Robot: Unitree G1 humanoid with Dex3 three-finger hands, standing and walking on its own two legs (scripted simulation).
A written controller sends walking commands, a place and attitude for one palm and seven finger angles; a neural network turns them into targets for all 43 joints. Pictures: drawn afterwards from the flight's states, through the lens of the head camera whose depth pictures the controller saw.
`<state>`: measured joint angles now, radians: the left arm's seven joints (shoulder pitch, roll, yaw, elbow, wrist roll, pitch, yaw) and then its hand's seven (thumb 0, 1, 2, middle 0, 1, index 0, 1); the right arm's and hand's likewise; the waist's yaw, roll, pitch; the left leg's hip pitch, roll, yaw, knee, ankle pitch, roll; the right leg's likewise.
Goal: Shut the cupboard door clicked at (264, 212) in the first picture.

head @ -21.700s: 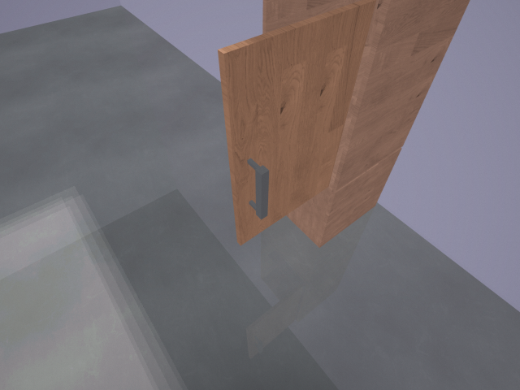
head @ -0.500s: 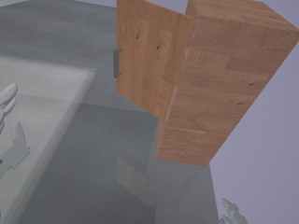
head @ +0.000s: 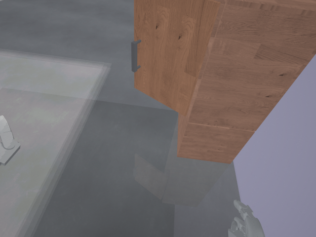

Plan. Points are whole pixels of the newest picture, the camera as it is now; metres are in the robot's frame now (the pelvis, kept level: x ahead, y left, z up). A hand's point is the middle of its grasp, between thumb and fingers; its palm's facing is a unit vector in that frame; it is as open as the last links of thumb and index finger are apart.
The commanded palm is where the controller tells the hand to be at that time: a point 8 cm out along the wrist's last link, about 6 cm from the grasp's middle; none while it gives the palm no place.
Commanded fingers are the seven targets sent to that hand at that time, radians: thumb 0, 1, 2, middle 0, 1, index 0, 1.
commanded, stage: stop stepping back and stand still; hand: left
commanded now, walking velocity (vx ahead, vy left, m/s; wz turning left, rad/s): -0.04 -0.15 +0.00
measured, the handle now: (136, 56) +0.97 +0.13 -0.08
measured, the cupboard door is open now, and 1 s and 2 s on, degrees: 60 60 60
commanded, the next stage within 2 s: let the arm hang, fingers relaxed in 0.46 s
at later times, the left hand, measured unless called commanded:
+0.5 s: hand (24, 139) +0.24 +0.25 +0.18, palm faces +0.40 -0.84 -0.38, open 7.4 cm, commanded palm +0.17 +0.31 +0.19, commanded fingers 0.00 0.90 0.90 -0.20 -0.30 -0.20 -0.30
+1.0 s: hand out of the picture -0.03 +0.21 -0.17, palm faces +0.01 -0.99 -0.16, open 7.0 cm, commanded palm none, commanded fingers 0.00 0.90 0.90 -0.20 -0.30 -0.20 -0.30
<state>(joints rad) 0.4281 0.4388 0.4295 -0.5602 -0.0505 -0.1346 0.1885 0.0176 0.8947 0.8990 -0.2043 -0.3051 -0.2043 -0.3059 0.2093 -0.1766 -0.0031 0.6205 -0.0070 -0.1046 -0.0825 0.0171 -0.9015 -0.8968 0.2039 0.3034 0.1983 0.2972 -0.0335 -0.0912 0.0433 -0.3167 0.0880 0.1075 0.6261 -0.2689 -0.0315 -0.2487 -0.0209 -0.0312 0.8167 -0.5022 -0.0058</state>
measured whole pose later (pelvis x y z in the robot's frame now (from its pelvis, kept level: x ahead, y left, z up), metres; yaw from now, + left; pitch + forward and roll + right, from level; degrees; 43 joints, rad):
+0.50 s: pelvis +0.02 +0.01 +0.01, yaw -1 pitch +0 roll -1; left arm 0.48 0.38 0.37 -0.52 -0.03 -0.17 0.17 0.02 0.89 0.90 -0.21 -0.31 -0.21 -0.31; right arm 0.19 -0.18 0.02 0.62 0.01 -0.09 -0.08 0.02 -0.90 -0.90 0.20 0.30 0.20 0.30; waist -0.01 -0.03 0.01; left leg -0.27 0.04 0.05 0.54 -0.27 0.00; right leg -0.19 0.02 -0.06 0.49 -0.30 -0.02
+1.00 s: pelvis -0.01 +0.03 +0.01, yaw +1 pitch -1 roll -1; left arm 0.35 0.22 0.01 0.97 0.02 0.05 0.01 0.00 0.98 0.90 -0.20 -0.30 -0.20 -0.30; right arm 0.30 -0.19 0.02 1.00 -0.03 0.05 0.00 0.01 -0.90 -0.90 0.20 0.30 0.20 0.30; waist 0.00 -0.06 0.08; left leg -0.29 0.01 0.04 0.51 -0.20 0.03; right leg -0.21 -0.02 -0.08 0.47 -0.24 0.00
